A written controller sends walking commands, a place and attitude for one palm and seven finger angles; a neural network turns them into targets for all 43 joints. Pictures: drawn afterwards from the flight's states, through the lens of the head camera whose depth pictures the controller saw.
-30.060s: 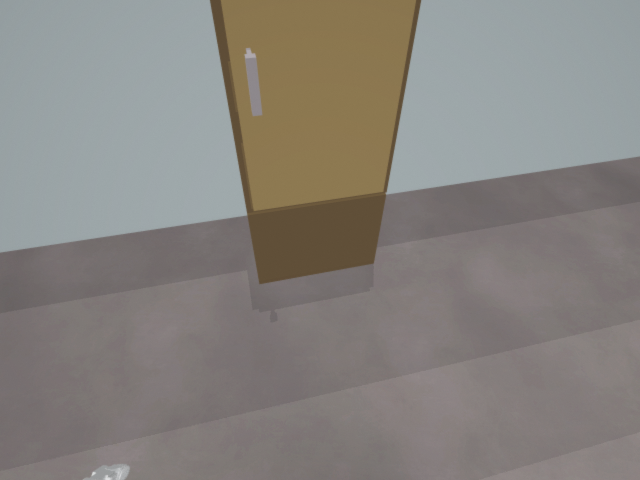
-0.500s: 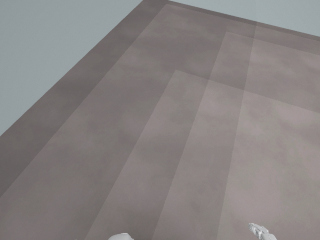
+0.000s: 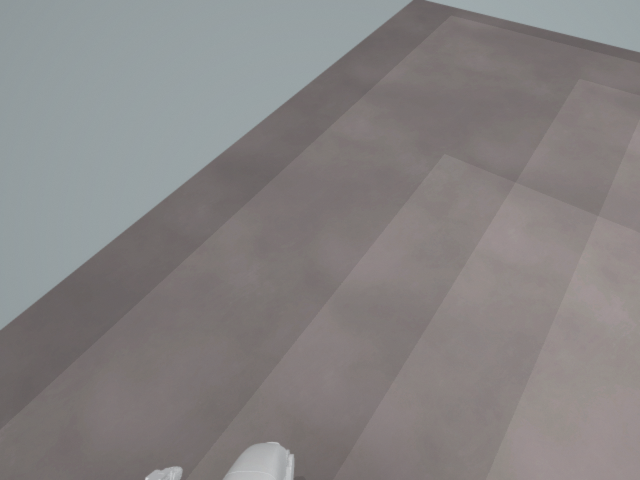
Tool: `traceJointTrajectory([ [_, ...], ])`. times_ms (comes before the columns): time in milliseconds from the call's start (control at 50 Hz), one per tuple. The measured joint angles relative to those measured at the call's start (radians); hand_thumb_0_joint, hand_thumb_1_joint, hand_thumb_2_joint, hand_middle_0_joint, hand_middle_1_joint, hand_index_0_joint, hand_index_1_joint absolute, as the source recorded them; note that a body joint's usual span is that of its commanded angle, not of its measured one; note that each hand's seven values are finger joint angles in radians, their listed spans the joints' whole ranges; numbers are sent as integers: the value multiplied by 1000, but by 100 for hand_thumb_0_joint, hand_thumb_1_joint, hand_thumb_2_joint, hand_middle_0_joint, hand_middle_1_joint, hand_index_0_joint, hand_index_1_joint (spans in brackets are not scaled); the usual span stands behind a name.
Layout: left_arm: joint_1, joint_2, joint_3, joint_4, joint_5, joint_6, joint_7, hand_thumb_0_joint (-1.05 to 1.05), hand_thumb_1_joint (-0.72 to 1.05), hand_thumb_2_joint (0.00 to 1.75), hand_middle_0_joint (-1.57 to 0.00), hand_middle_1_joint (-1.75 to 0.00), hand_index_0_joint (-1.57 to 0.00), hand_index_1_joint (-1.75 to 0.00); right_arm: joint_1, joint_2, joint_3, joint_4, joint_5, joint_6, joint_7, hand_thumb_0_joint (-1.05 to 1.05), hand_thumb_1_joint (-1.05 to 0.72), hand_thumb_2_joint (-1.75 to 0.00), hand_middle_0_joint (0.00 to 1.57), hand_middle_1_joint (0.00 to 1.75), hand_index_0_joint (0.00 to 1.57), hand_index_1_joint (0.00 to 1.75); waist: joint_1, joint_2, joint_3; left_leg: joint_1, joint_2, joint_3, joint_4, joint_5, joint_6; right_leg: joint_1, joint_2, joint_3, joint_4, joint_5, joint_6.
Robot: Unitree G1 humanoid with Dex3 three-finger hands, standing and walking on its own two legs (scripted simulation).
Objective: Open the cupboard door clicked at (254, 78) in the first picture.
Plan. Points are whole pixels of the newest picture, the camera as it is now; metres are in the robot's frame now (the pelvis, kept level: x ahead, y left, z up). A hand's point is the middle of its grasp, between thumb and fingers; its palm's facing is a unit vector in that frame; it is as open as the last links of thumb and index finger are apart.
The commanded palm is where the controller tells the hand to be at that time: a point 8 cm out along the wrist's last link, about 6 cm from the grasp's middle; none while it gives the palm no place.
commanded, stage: turn to face it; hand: left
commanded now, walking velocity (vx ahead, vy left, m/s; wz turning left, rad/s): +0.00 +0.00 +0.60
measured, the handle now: out of the picture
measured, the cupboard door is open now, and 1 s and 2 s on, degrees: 37 37 37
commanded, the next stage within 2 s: none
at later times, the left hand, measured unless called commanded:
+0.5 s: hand out of the picture +0.05 +0.24 -0.16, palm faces +0.31 -0.91 -0.28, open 7.3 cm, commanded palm none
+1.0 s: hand out of the picture -0.06 +0.19 -0.19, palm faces +0.60 -0.77 -0.22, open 7.3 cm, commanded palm none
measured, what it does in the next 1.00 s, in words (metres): steps on the spot, turning left: left foot, then right foot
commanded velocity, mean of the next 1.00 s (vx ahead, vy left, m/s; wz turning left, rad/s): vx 0.00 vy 0.00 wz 0.60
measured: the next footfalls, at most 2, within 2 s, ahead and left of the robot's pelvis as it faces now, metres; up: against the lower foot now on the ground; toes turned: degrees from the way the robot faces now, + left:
left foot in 0.22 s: +0.02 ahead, +0.13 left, +0.00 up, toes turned +15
right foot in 0.58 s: +0.10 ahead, -0.13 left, +0.00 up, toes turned +18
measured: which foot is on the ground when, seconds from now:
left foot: up 0.00-0.20, down 0.22-0.58, up 0.60-0.92, down 0.94-1.00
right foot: down 0.00-0.22, up 0.24-0.56, down 0.58-0.94, up 0.96-1.00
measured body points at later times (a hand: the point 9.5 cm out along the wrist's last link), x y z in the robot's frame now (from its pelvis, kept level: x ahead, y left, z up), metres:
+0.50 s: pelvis +0.01 +0.00 +0.00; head +0.06 +0.01 +0.45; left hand +0.03 +0.29 -0.14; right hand +0.16 -0.22 -0.14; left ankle -0.01 +0.12 -0.74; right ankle +0.04 -0.15 -0.69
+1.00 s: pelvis +0.02 -0.01 -0.01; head +0.06 +0.05 +0.43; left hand -0.09 +0.23 -0.17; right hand +0.27 -0.16 -0.14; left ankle -0.04 +0.08 -0.74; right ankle +0.06 -0.15 -0.70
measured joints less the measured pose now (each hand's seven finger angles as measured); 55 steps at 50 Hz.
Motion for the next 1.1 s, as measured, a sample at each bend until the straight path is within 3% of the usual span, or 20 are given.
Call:
traceJointTrajectory([
  [60,5,-9,-1,5,2,-6,1,0,91,90,-20,-30,-20,-30,0,11,6,2,4,-4,2,1,-91,-90,20,30,20,30,-3,-38,5,49,17,41,-119,-14,-14,27,-26,-36,-39,12,-1],
  [160,6,13,10,7,6,-19,-4,0,92,90,-20,-30,-21,-30,-21,20,17,2,8,-13,2,1,-91,-90,20,30,20,30,20,-72,23,160,20,87,-404,-16,-6,33,-59,-103,-5,-18,10],
  [220,22,34,21,14,-2,-12,-10,0,92,90,-20,-30,-21,-30,-31,16,22,-18,6,-32,3,1,-91,-90,20,30,20,30,23,-75,14,240,16,101,-598,149,24,2,-78,-138,94,-71,30],
  [280,4,70,34,34,-6,29,-7,0,92,90,-20,-30,-20,-30,-41,33,25,-31,-1,-53,-6,1,-91,-90,20,30,20,30,26,-102,19,212,-4,83,-544,120,74,-107,-58,-24,360,-232,68],
  [360,-29,85,45,40,-5,48,-8,1,92,90,-20,-30,-20,-30,-20,40,32,-35,-6,-59,-24,0,-91,-90,20,30,20,30,26,-82,8,223,-6,35,-596,134,70,-204,-9,62,531,-175,83],
  [460,-57,82,42,12,-7,37,-14,1,91,90,-20,-30,-20,-30,3,37,34,-23,-9,-54,-27,0,-90,-90,20,30,20,30,24,-48,1,237,-10,-21,-655,177,61,-201,14,108,426,-133,90],
  [520,-69,75,38,-3,-10,30,-14,0,91,90,-20,-30,-20,-30,14,33,30,-19,-11,-44,-24,0,-90,-90,20,30,20,30,14,-26,-2,224,-10,-59,-644,177,44,-143,34,110,269,-126,85],
  [560,-69,69,33,-14,-12,18,-16,0,91,90,-20,-30,-20,-30,21,29,24,-17,-7,-36,-23,0,-90,-90,20,30,20,30,10,-12,-7,203,-14,-86,-610,164,28,-76,50,101,113,-54,80],
  [580,-60,70,30,-23,-9,6,-15,0,91,90,-20,-30,-20,-30,28,28,21,-19,-2,-32,-21,0,-90,-90,20,30,20,30,11,-17,-18,182,-25,-93,-576,148,25,-39,44,101,21,-19,68],
  [640,-54,37,16,-19,-1,-9,-6,0,91,90,-20,-30,-20,-30,11,2,3,-7,2,-16,-17,1,-90,-90,20,30,20,30,6,15,3,80,-37,-87,-276,-40,23,-30,39,60,45,-20,15],
  [680,-37,19,9,-15,-2,-5,-1,0,91,90,-20,-30,-20,-30,5,-6,-4,-2,1,-8,-11,1,-91,-90,20,30,20,30,1,15,7,26,-33,-48,-94,-38,14,-2,24,34,18,-13,6],
  [720,-19,10,5,-9,-2,-2,1,0,91,90,-20,-30,-20,-30,-1,-6,-4,1,1,-4,-5,1,-91,-90,20,30,20,30,-4,-1,7,5,-16,-11,-15,-11,1,24,8,12,-18,0,5],
  [760,-6,5,2,-2,-1,-3,1,0,91,90,-20,-30,-20,-30,-5,0,-1,-1,3,-3,-1,1,-91,-90,20,30,20,30,-6,-25,8,17,0,16,-44,-2,-9,44,-8,-11,-46,8,7],
  [860,12,8,4,9,5,-10,-4,0,91,90,-20,-30,-20,-30,-25,11,10,-4,8,-8,4,1,-91,-90,20,30,20,30,12,-67,21,112,20,67,-308,-17,-10,58,-45,-77,-35,-12,21],
  [920,24,26,14,16,2,-8,-11,0,91,90,-20,-30,-20,-30,-37,13,18,-17,8,-22,5,1,-91,-90,20,30,20,30,21,-85,24,194,13,92,-509,69,5,40,-73,-115,39,-59,40],
  [940,33,32,18,17,-2,-4,-13,0,91,90,-20,-30,-20,-30,-35,9,19,-26,6,-32,6,1,-91,-90,20,30,20,30,21,-81,15,219,14,89,-573,129,34,17,-81,-125,92,-82,49],
  [960,28,45,23,24,-6,5,-14,0,91,90,-20,-30,-20,-30,-40,15,18,-30,3,-42,3,1,-91,-90,20,30,20,30,20,-94,17,204,1,84,-557,127,63,-21,-88,-97,182,-148,64],
  [1000,11,69,32,37,-7,33,-10,0,91,90,-20,-30,-20,-30,-44,28,25,-36,0,-54,-5,1,-91,-90,20,30,20,30,27,-109,23,190,-11,70,-526,103,88,-103,-61,-9,377,-239,75],
  [1040,-6,82,41,47,-6,46,-6,1,91,90,-20,-30,-20,-30,-35,38,30,-41,-3,-60,-18,0,-91,-90,20,30,20,30,28,-104,18,197,-13,49,-549,108,89,-167,-31,39,505,-223,83],
  [1100,-29,89,46,41,-6,46,-11,1,91,90,-20,-30,-20,-30,-17,44,36,-37,-4,-63,-31,0,-91,-90,20,30,20,30,30,-85,9,221,-17,16,-611,146,82,-220,-7,83,561,-151,92],
])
